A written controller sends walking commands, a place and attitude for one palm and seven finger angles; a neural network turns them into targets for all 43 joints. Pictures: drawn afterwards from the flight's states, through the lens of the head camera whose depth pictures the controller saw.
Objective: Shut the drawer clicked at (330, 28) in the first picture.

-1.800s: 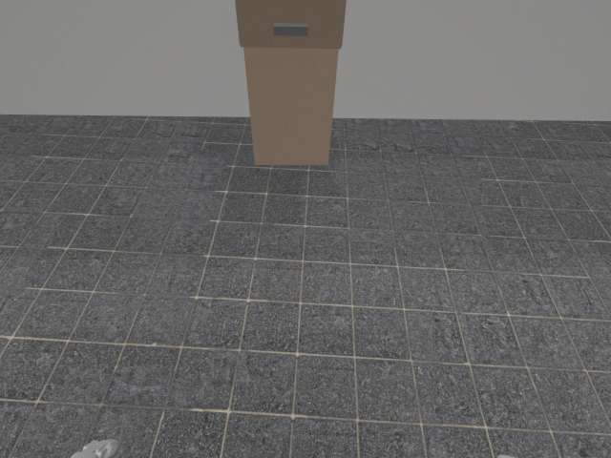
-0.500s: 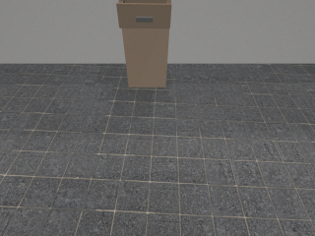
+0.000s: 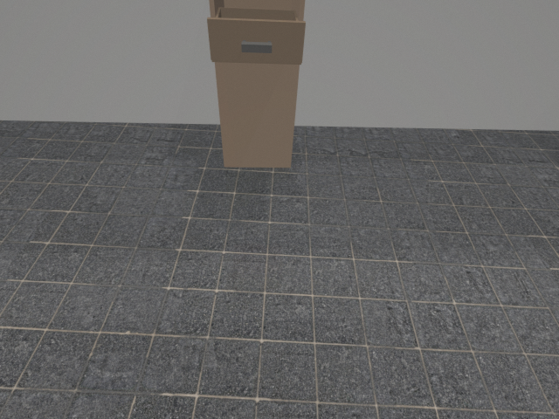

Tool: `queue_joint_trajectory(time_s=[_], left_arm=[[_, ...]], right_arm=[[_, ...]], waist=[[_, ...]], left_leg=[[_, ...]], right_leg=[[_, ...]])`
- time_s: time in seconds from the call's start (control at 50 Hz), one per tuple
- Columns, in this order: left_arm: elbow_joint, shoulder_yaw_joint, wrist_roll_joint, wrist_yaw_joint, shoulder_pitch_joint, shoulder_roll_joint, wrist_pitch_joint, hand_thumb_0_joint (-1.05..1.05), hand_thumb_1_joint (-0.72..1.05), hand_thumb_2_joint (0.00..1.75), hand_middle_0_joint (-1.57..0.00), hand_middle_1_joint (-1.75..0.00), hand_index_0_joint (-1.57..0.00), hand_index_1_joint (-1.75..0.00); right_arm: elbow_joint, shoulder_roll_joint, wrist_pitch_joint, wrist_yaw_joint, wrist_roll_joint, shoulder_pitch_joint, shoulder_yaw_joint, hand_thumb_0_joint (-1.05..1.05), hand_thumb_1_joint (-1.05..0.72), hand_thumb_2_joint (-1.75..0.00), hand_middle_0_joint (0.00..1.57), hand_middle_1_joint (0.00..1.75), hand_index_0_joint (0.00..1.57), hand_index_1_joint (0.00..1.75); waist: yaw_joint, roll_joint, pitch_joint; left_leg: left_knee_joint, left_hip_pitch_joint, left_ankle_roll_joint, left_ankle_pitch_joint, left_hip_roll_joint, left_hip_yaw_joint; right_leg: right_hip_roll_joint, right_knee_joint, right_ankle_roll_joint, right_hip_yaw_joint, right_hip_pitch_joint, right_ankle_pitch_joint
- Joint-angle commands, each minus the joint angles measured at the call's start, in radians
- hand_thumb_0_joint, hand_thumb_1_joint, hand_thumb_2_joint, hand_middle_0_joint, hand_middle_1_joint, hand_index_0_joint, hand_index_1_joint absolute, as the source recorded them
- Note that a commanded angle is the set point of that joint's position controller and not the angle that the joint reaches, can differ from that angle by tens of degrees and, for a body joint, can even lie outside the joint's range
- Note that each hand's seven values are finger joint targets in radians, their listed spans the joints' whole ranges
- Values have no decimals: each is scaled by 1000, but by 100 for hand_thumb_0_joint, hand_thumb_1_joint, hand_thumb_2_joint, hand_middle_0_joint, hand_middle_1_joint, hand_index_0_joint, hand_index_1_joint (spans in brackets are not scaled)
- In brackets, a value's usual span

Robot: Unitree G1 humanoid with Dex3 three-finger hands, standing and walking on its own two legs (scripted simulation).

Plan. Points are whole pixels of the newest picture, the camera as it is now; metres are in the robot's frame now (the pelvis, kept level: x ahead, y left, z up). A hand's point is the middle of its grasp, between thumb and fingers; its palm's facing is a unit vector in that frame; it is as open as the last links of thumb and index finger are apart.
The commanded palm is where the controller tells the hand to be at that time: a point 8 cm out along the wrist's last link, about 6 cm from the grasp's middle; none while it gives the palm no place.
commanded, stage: walk to a spot facing it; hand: left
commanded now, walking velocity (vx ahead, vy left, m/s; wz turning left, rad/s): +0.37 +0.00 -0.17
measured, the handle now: (256, 45) +1.29 +0.17 +0.04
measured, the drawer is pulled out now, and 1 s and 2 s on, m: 0.29 0.29 0.29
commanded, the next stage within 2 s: turn to face it in 1.46 s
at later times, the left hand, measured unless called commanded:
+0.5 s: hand (208, 356) +0.27 +0.15 -0.18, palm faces -0.07 -0.98 -0.20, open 7.3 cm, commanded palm none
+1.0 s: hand (213, 284) +0.42 +0.17 -0.16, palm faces -0.09 -0.99 -0.14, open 7.3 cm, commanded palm none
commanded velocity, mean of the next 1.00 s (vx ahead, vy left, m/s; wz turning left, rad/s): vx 0.38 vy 0.00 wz -0.10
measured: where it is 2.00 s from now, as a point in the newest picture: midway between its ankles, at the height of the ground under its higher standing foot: (303, 301)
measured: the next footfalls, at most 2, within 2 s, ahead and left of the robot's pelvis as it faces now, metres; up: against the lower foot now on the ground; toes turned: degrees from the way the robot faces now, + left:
right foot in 0.38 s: +0.26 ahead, -0.15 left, +0.00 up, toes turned -14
left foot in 0.72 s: +0.37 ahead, +0.09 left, +0.00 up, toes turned +7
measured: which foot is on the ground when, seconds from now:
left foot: down 0.00-0.38, up 0.40-0.70, down 0.72-1.00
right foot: down 0.00-0.04, up 0.06-0.36, down 0.38-0.72, up 0.74-1.00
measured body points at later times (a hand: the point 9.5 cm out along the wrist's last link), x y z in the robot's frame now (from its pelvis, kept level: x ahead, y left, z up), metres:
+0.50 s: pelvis +0.17 -0.03 -0.01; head +0.18 -0.02 +0.43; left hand +0.28 +0.20 -0.16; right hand +0.04 -0.23 -0.16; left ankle +0.08 +0.09 -0.64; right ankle +0.23 -0.14 -0.73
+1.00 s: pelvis +0.37 +0.00 +0.01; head +0.38 +0.01 +0.46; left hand +0.43 +0.22 -0.15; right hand +0.28 -0.19 -0.14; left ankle +0.33 +0.09 -0.73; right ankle +0.42 -0.16 -0.66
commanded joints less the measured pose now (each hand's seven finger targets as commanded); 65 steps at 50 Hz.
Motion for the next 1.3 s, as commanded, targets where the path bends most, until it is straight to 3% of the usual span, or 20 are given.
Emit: queue_joint_trajectory(time_s=[0.0,0.04,0.08,0.26,0.32,0.34,0.36,0.38,0.48,0.66,0.7,0.72,0.78,0.9,1.08,1.14,1.16,1.18,1.2,1.28], left_arm=[[-76,43,-2,10,-42,105,-23,0,90,90,-20,-30,-20,-30],[-143,35,4,14,-170,65,-43,0,90,90,-20,-30,-20,-30],[-135,42,3,3,-191,53,-51,0,90,90,-20,-30,-20,-30],[-118,41,-2,-20,-169,-41,-34,0,90,90,-20,-30,-20,-30],[-42,66,9,-7,90,20,-48,0,90,90,-20,-30,-20,-30],[-11,89,15,6,212,106,-64,0,90,90,-20,-30,-20,-30],[8,110,5,19,296,200,-67,0,90,90,-20,-30,-20,-30],[-7,112,-17,23,243,203,-58,0,90,90,-20,-30,-20,-30],[-75,62,13,41,-69,52,-64,0,90,90,-20,-30,-20,-30],[-86,73,6,13,-88,55,-42,0,90,90,-20,-30,-20,-30],[-148,55,-2,2,-106,-66,-42,0,90,90,-20,-30,-20,-30],[-163,64,12,4,-151,-24,-44,0,90,90,-20,-30,-20,-30],[-102,75,18,-14,-80,-14,-45,0,90,90,-20,-30,-20,-30],[-95,61,13,-15,-96,-53,-20,0,90,90,-20,-30,-20,-30],[-133,53,6,-17,-261,-55,-39,0,90,90,-20,-30,-20,-30],[-52,71,12,-11,-2,-6,-59,0,90,90,-20,-30,-20,-30],[-1,94,18,-1,170,71,-71,0,90,90,-20,-30,-20,-30],[19,123,12,16,282,194,-76,0,90,90,-20,-30,-20,-30],[23,122,-9,19,267,224,-67,0,90,90,-20,-30,-20,-30],[-44,63,2,30,-21,21,-77,0,90,90,-20,-30,-20,-30]], right_arm=[[-7,-125,-45,-18,-3,169,-40,0,-90,-90,20,30,20,30],[46,-148,-60,-38,-9,353,-53,0,-90,-90,20,30,20,30],[39,-84,-72,-45,-5,326,-43,0,-90,-90,20,30,20,30],[82,-52,-80,-48,-4,288,-46,0,-90,-90,20,30,20,30],[78,-59,-75,-44,5,258,-49,0,-90,-90,20,30,20,30],[65,-14,-76,-32,14,269,-43,0,-90,-90,20,30,20,30],[28,54,-80,-31,23,291,-37,0,-90,-90,20,30,20,30],[-8,32,-70,-30,22,193,-45,0,-90,-90,20,30,20,30],[-7,90,-16,-9,-10,216,-54,0,-90,-90,20,30,20,30],[-35,34,-39,3,-9,280,-69,0,-90,-90,20,30,20,30],[-20,-122,-58,-18,-30,421,-99,0,-90,-90,20,30,20,30],[-26,-113,-56,-28,-28,373,-92,0,-90,-90,20,30,20,30],[-78,-14,-80,-33,-12,167,-60,0,-90,-90,20,30,20,30],[-19,3,-97,-37,0,234,-63,0,-90,-90,20,30,20,30],[51,4,-76,-30,-14,307,-61,0,-90,-90,20,30,20,30],[52,-23,-71,-31,-5,249,-65,0,-90,-90,20,30,20,30],[42,-8,-72,-20,6,239,-66,0,-90,-90,20,30,20,30],[-1,73,-73,-15,18,274,-49,0,-90,-90,20,30,20,30],[-29,49,-64,-17,18,196,-51,0,-90,-90,20,30,20,30],[-19,87,-34,-9,-7,150,-64,0,-90,-90,20,30,20,30]], waist=[[-87,116,168],[-144,242,224],[-108,54,232],[-22,150,183],[106,89,40],[151,-41,-40],[141,-239,-154],[132,-99,-91],[-59,-82,110],[-127,48,140],[-161,408,172],[-144,308,167],[-33,107,156],[-28,53,116],[-74,119,153],[60,82,26],[132,-24,-91],[137,-302,-188],[129,-216,-157],[-20,-70,83]], left_leg=[[-220,127,73,-44,142,-169],[-365,308,217,258,385,-463],[-323,286,233,488,381,-357],[-304,118,128,663,224,25],[48,36,77,786,169,93],[336,-163,46,535,125,109],[696,-380,13,-144,-4,96],[828,-446,37,-179,33,-6],[615,-291,1,-28,149,-20],[1,93,-40,6,53,141],[-448,116,112,-426,419,-508],[-490,94,146,-439,448,-597],[-434,21,85,-109,336,-262],[-422,151,121,310,275,10],[-346,180,110,461,285,116],[-12,126,66,684,237,179],[260,-61,33,534,187,202],[611,-370,-10,-138,26,187],[799,-459,11,-204,32,36],[741,-396,3,96,145,-26]], right_leg=[[-43,91,-80,70,-323,-95],[-31,516,-37,-33,-637,-205],[-110,587,-35,-10,-654,-157],[-46,176,-58,-202,-235,107],[-2,59,-91,-218,127,169],[-173,3,-151,-25,333,76],[-475,-146,-271,446,450,31],[-524,-266,-308,528,340,-107],[-375,-334,-173,118,-259,-189],[-184,-89,-104,-79,-400,-307],[-8,503,-27,-177,-603,-257],[-65,680,-42,-62,-645,-184],[-147,744,-22,-26,-595,77],[-156,561,20,-83,-572,147],[-105,149,-27,-174,-389,154],[-30,27,-67,-225,-15,159],[-139,12,-107,-88,253,139],[-439,-124,-211,381,458,145],[-504,-238,-253,504,386,53],[-366,-333,-138,142,-110,-67]])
